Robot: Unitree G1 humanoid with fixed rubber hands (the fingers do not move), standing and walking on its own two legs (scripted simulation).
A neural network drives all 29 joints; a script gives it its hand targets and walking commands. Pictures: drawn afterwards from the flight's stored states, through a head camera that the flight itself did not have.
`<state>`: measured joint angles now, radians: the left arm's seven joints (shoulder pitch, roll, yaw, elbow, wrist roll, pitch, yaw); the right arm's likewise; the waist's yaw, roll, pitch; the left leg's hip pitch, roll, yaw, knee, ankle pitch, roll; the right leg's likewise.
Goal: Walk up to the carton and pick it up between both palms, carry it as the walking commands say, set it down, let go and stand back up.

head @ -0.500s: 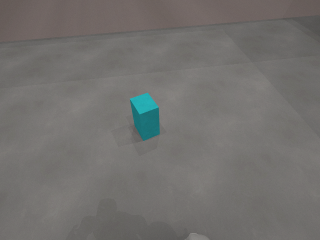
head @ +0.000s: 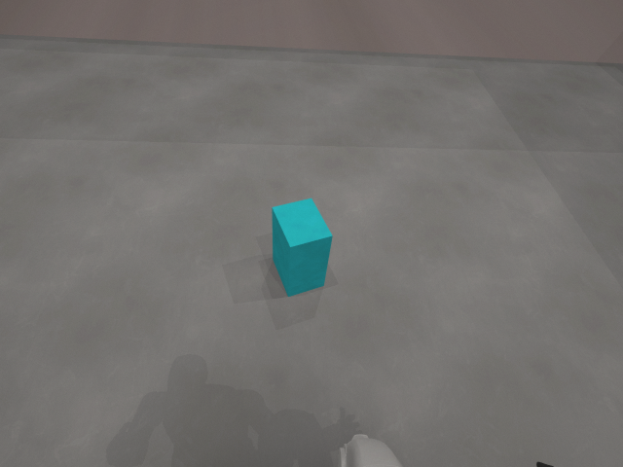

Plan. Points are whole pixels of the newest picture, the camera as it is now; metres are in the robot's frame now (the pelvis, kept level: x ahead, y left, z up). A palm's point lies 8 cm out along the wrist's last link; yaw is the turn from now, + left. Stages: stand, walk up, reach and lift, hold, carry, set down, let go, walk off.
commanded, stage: walk up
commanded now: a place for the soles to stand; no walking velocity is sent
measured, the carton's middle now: (299, 249) +0.90 -0.02 -0.59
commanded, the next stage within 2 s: none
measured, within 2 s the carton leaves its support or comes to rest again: neither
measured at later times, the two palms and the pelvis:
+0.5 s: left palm (81, 390) +0.26 +0.32 -0.11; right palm (531, 416) +0.21 -0.33 -0.09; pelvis +0.17 +0.00 -0.01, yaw +0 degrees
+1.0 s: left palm (140, 319) +0.38 +0.27 -0.13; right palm (522, 333) +0.34 -0.38 -0.10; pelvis +0.29 -0.04 -0.02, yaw +2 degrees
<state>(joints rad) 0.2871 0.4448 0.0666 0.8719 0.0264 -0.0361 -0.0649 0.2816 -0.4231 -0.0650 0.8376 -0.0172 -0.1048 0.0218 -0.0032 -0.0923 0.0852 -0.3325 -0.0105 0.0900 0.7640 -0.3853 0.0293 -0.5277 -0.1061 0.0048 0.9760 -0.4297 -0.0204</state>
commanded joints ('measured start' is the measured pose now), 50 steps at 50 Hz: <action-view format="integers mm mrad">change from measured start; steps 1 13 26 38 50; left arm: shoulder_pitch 34 -114 -164 -110 -29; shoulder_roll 191 263 159 259 177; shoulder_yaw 68 69 55 88 55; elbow -77 -144 -155 -172 -43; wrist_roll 4 -12 -7 -9 -8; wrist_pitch -47 -23 -15 -5 5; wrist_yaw -5 17 -2 22 53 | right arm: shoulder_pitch -52 206 110 145 -75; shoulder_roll -302 -209 -341 -259 -273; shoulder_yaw -70 -56 -82 -49 -31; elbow -88 58 -40 29 9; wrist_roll -4 21 -2 23 -3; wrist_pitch -19 -38 -60 -21 -16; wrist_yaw -7 -8 -54 -43 -72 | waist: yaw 34 -85 -42 1 51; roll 251 -81 257 -41 195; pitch -62 -89 -39 -53 -89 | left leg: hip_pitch -137 102 127 -195 -163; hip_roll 278 40 367 105 259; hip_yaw -283 -8 -327 -78 -338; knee -285 -105 -291 309 -138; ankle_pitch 0 26 518 -180 190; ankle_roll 194 -9 240 14 135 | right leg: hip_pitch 212 -3 -126 75 160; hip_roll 27 -143 -15 -212 44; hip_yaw -43 84 -4 279 -9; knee -270 -381 -42 -602 -186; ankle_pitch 155 28 52 -224 90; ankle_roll -19 -199 -8 -235 -40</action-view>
